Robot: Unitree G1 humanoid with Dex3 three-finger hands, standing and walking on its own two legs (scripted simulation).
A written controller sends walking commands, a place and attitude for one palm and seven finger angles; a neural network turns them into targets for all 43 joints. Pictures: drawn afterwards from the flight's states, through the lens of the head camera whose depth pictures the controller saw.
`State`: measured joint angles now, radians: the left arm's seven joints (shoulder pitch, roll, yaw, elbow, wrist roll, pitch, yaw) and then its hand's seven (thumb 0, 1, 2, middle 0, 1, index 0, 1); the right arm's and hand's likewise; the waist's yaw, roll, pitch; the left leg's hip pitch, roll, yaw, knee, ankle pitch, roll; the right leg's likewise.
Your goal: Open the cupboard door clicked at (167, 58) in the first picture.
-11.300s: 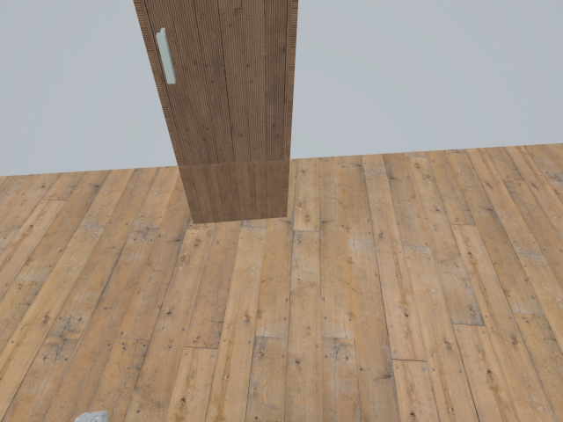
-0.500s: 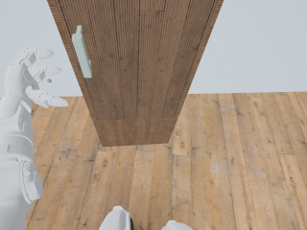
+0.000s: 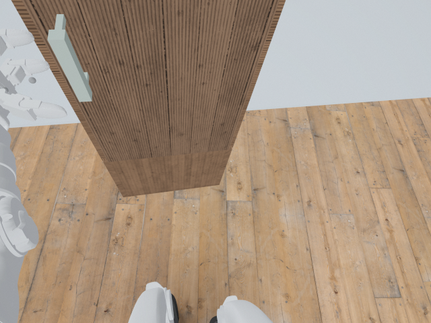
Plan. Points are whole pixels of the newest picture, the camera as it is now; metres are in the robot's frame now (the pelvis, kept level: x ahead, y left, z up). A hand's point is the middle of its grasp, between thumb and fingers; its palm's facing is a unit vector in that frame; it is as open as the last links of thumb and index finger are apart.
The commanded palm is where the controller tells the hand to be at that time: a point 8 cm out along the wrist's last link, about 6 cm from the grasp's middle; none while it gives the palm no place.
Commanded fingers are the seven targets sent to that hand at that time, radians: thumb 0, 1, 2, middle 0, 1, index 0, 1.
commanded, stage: move the hooked fingers beside the handle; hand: left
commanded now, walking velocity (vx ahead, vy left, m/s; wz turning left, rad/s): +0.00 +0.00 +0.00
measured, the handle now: (73, 61) +0.56 +0.21 +0.10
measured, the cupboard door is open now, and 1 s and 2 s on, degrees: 0 0 0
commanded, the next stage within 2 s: slide the fingers in behind the handle in 0.68 s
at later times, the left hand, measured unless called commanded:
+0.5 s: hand (32, 90) +0.49 +0.26 +0.10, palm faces +0.11 -0.99 +0.00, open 14.0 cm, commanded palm +0.48 +0.30 +0.09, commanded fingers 0.00 -0.50 0.30 -0.30 -1.20 -0.30 -1.20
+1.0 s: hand (42, 81) +0.51 +0.25 +0.09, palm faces +0.10 -0.99 +0.01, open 14.0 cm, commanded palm +0.49 +0.29 +0.09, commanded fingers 0.00 -0.50 0.30 -0.30 -1.20 -0.30 -1.20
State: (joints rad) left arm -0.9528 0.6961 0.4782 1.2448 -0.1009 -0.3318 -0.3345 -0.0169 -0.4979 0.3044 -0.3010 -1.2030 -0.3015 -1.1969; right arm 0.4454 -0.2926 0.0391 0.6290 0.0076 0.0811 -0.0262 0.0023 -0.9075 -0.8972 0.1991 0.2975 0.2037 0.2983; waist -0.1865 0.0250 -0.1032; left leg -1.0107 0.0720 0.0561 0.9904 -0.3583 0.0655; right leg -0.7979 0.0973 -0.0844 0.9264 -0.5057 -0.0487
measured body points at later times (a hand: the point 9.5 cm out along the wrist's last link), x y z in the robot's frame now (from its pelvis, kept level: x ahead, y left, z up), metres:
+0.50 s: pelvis +0.00 +0.00 +0.00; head +0.11 +0.03 +0.43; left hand +0.48 +0.31 +0.10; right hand +0.04 -0.28 -0.10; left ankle +0.06 +0.08 -0.67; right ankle -0.04 -0.10 -0.67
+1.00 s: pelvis +0.00 +0.00 +0.00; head +0.13 +0.03 +0.43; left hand +0.50 +0.31 +0.09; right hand -0.03 -0.28 -0.10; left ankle +0.06 +0.08 -0.67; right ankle -0.04 -0.10 -0.67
